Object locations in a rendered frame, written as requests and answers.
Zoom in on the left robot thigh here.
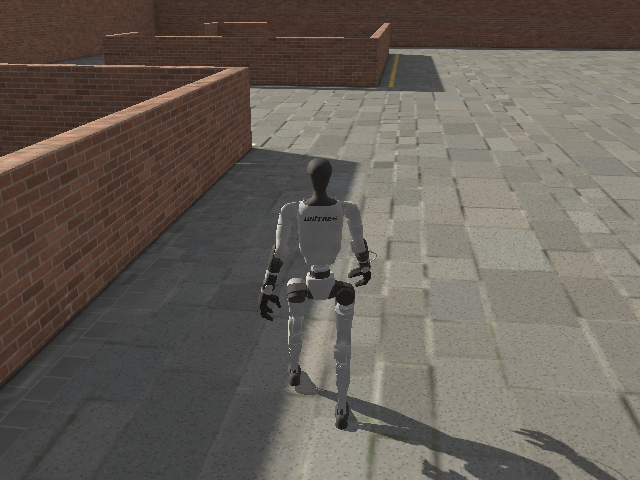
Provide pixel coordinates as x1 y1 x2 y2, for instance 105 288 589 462
287 278 307 333

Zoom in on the right robot forearm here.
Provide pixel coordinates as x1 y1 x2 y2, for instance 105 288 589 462
355 238 371 273

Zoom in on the robot left upper arm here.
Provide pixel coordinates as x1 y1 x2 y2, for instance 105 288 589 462
274 202 299 259

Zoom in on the robot head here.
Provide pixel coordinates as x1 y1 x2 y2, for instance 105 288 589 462
303 158 337 206

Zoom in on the robot left hand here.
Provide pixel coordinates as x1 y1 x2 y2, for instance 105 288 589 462
258 292 281 321

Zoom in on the robot right hand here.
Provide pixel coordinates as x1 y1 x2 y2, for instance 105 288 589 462
348 268 371 287

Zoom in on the left robot forearm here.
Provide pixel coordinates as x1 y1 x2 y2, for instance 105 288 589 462
261 243 283 295

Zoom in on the robot right upper arm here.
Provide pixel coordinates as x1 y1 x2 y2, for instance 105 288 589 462
340 201 366 253

